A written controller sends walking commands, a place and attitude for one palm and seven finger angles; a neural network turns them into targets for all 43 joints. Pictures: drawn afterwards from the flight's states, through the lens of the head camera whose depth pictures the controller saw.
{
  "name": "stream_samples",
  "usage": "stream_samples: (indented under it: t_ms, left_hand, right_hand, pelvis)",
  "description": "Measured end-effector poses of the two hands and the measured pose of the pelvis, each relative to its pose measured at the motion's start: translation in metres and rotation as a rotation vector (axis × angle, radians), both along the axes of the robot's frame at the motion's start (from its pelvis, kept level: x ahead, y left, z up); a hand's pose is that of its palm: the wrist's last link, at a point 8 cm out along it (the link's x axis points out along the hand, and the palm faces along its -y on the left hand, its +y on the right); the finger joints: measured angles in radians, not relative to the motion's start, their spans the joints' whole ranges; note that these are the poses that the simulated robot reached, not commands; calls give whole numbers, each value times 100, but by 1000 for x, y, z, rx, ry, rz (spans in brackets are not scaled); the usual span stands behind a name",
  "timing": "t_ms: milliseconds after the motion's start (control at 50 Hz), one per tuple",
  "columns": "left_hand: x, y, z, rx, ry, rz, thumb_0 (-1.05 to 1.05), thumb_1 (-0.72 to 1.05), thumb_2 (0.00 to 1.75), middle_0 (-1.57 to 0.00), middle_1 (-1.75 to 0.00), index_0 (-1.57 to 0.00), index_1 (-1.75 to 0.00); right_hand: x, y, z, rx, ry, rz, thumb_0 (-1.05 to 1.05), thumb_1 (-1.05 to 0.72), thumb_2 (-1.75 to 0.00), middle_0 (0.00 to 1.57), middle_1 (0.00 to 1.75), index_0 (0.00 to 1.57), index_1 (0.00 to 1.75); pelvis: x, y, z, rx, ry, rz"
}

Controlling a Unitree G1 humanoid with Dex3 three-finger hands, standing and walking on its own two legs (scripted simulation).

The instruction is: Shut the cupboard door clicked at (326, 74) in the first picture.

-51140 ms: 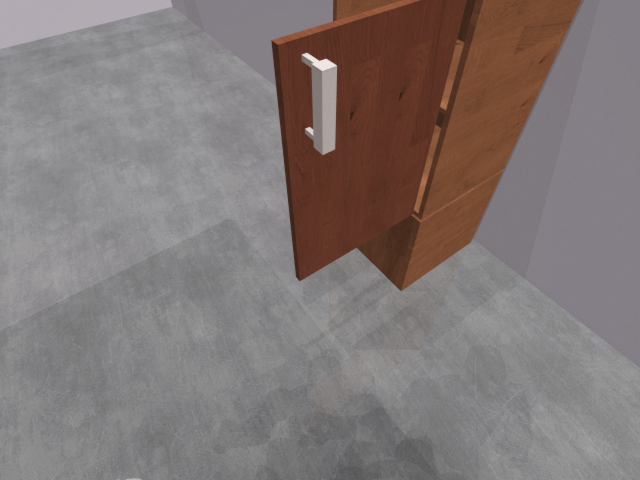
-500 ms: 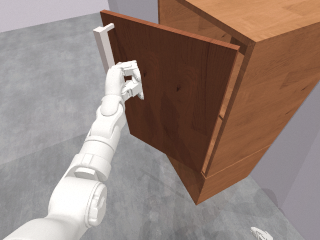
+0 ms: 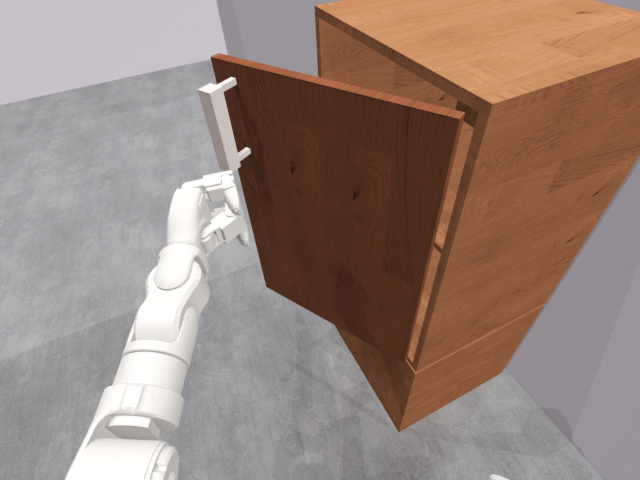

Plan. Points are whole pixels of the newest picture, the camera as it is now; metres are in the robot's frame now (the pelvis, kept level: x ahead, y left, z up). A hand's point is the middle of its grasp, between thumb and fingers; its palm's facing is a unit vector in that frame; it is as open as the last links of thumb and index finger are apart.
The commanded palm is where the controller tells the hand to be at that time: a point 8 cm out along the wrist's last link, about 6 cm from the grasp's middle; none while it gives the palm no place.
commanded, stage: draw the hand back to the body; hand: left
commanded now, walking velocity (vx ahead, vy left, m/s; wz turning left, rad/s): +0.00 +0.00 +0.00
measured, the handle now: (230, 125) +0.62 +0.17 +0.16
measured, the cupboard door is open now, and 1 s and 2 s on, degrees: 30 30 30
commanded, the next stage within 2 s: step back with the hand held close in 1.28 s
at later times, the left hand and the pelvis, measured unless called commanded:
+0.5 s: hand (126, 301) +0.26 +0.21 +0.16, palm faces +0.21 -0.95 -0.25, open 3.4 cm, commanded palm +0.22 +0.26 +0.18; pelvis -0.01 +0.02 +0.01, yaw +2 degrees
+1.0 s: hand out of the picture +0.19 +0.30 +0.16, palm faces +0.45 -0.78 -0.44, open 6.8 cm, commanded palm +0.14 +0.33 +0.18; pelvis +0.01 +0.03 +0.01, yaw +2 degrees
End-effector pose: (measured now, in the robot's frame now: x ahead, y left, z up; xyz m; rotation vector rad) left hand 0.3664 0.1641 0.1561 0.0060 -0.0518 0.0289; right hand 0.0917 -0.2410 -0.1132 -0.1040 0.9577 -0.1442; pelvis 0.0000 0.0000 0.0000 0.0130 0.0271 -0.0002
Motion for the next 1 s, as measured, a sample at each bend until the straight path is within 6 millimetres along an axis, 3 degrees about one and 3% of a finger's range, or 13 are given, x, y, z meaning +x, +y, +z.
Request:
stream_samples:
  t_ms: [80, 160, 280, 360, 480, 580, 780, 1000]
  left_hand:
    - [-24, 16, 4, 9, -18, -1, 2, 90, 90, -130, -150, -130, -150]
    - [-46, 30, 12, 15, -31, -5, 2, 90, 90, -130, -150, -129, -149]
    - [-80, 44, 17, 116, -67, 21, 2, 90, 90, -124, -143, -123, -142]
    - [-105, 55, 15, 184, -102, 63, 2, 90, 90, -116, -134, -115, -134]
    - [-132, 85, 12, 247, -93, 159, 2, 90, 90, -101, -118, -101, -117]
    - [-149, 107, 18, 299, -95, 230, 2, 90, 90, -88, -103, -87, -103]
    - [-184, 141, 19, 386, -53, 321, 2, 90, 90, -61, -74, -60, -73]
    - [-223, 173, 28, 473, -27, 447, 2, 89, 90, -32, -42, -32, -42]
  right_hand:
    - [16, -1, 8, -28, -47, 12, 1, -91, -90, 20, 30, 20, 30]
    - [44, 3, 22, -42, -136, 39, 1, -91, -90, 20, 30, 20, 30]
    - [88, 24, 48, -36, -283, 107, 1, -91, -90, 20, 30, 20, 30]
    - [103, 43, 58, -17, -313, 152, 1, -91, -90, 20, 30, 20, 30]
    - [101, 64, 51, 7, -260, 199, 1, -91, -90, 20, 30, 20, 30]
    - [90, 70, 38, 20, -197, 201, 1, -91, -90, 20, 30, 20, 30]
    - [78, 54, 29, -14, -142, 141, 1, -91, -90, 20, 30, 20, 30]
    - [97, 45, 41, -54, -217, 131, 1, -91, -90, 20, 30, 20, 30]
  pelvis:
    - [-1, 2, 1, -4, -25, 7]
    - [-3, 5, 2, -7, -43, 14]
    - [-8, 10, 4, -9, -72, 28]
    - [-9, 13, 8, -10, -83, 29]
    - [-8, 17, 11, -14, -96, 32]
    - [-4, 22, 12, -14, -95, 30]
    - [6, 28, 12, -16, -86, 23]
    - [12, 31, 11, -20, -80, 28]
